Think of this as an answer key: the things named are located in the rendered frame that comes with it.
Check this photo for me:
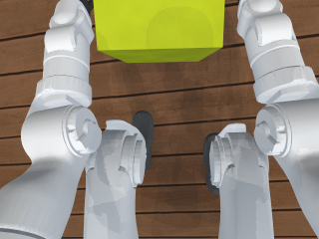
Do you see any right robot thigh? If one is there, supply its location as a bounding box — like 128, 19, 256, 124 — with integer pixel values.
209, 131, 274, 239

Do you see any robot left forearm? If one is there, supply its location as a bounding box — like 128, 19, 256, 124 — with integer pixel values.
21, 0, 95, 144

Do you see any robot right upper arm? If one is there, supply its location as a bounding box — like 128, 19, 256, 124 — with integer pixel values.
253, 98, 319, 239

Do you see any left robot foot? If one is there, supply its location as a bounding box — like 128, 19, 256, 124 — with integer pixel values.
132, 111, 155, 171

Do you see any left robot hand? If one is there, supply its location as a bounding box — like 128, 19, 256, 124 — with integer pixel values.
79, 0, 94, 16

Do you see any carton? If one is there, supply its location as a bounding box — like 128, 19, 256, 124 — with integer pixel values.
93, 0, 225, 64

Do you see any robot right forearm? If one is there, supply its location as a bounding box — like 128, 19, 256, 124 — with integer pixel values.
236, 0, 319, 105

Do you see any robot left upper arm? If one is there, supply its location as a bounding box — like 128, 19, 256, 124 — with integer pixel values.
0, 104, 102, 239

